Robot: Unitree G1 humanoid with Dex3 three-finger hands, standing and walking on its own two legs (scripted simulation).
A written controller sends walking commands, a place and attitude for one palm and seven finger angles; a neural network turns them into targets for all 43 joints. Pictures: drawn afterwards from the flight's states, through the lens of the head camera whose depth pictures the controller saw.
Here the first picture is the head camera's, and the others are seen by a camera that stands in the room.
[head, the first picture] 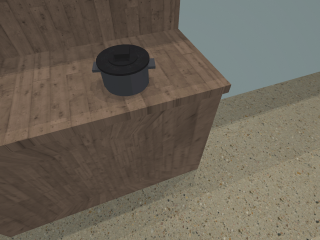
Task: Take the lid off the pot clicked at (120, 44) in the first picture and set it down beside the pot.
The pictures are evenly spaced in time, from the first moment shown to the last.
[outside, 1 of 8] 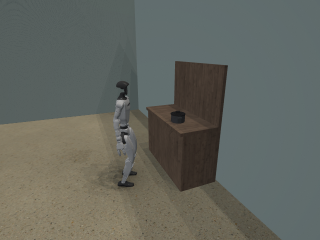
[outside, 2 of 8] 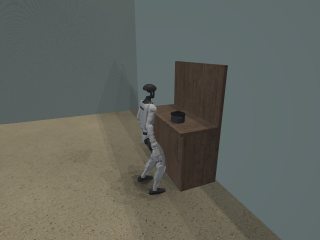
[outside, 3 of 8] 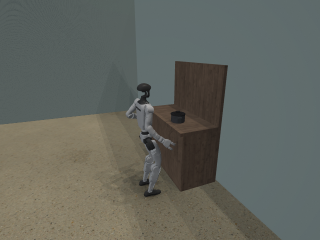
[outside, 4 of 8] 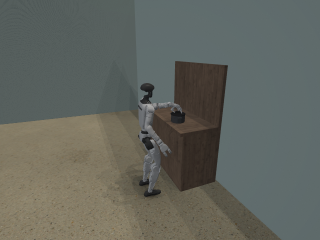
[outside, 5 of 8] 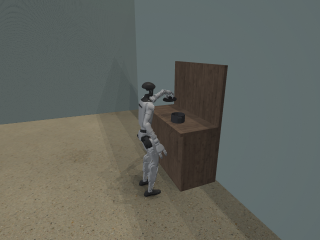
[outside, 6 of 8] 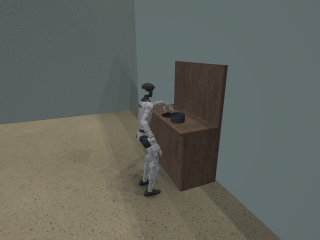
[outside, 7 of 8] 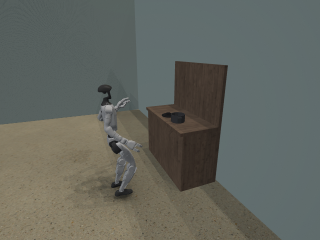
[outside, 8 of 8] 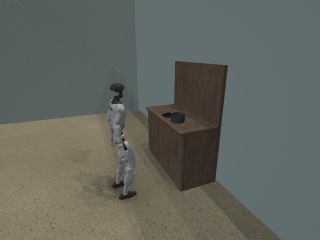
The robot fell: no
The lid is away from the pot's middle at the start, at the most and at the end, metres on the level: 0.00 0.24 0.24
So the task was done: yes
